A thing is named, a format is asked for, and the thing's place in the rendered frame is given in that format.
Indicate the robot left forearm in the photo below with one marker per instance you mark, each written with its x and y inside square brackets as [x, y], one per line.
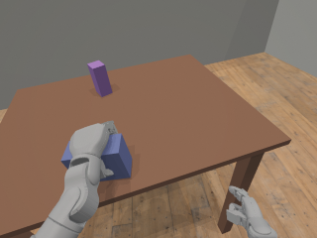
[79, 200]

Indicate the sponge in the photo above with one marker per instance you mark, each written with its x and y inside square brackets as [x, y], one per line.
[116, 158]

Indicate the right robot hand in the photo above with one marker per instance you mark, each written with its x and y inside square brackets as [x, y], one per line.
[239, 215]

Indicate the robot right forearm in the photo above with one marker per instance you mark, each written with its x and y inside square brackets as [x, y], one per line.
[257, 227]

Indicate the left robot hand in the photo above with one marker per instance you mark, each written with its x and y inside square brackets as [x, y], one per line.
[92, 140]

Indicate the table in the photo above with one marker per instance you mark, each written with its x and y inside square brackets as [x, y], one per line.
[178, 120]

